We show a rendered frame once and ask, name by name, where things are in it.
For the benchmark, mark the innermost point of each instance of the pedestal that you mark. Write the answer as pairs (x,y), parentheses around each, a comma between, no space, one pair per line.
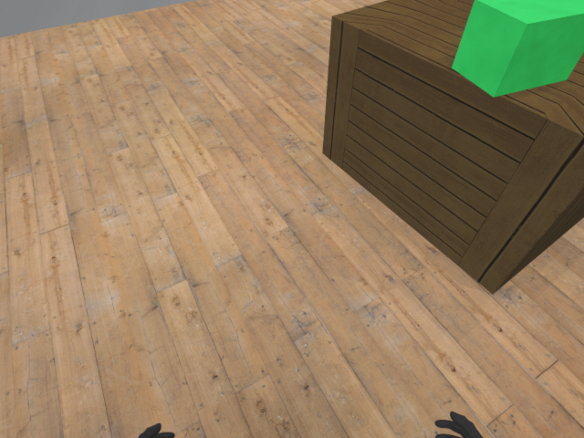
(491,182)

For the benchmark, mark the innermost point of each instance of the carton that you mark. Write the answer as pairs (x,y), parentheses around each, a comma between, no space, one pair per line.
(512,45)

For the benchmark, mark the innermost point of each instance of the robot right hand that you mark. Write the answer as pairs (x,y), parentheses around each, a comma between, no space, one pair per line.
(459,425)

